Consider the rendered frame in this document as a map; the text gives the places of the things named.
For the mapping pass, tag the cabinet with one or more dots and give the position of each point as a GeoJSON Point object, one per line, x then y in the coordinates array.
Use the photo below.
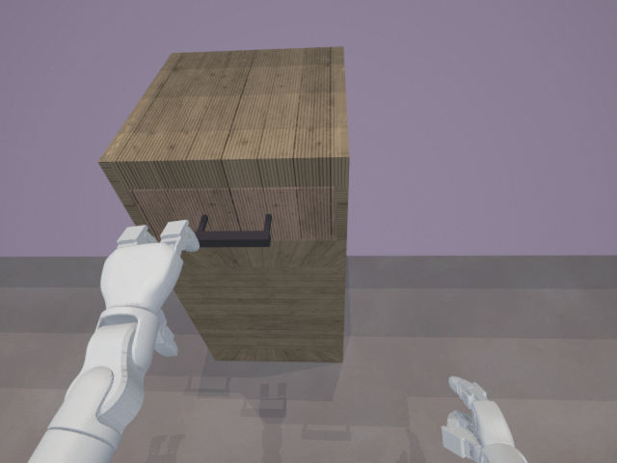
{"type": "Point", "coordinates": [237, 119]}

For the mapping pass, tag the drawer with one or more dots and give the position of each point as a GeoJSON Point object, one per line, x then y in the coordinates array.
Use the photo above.
{"type": "Point", "coordinates": [297, 212]}

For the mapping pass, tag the right robot hand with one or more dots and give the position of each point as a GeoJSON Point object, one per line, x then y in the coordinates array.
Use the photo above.
{"type": "Point", "coordinates": [466, 435]}

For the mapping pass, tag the handle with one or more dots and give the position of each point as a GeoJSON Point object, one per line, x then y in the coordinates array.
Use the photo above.
{"type": "Point", "coordinates": [234, 238]}

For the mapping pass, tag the left robot hand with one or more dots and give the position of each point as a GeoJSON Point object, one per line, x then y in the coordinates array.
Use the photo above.
{"type": "Point", "coordinates": [143, 273]}

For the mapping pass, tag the robot left forearm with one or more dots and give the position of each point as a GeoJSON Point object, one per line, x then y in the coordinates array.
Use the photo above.
{"type": "Point", "coordinates": [108, 392]}

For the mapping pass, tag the robot right forearm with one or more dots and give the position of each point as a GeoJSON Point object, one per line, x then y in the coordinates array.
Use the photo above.
{"type": "Point", "coordinates": [500, 453]}

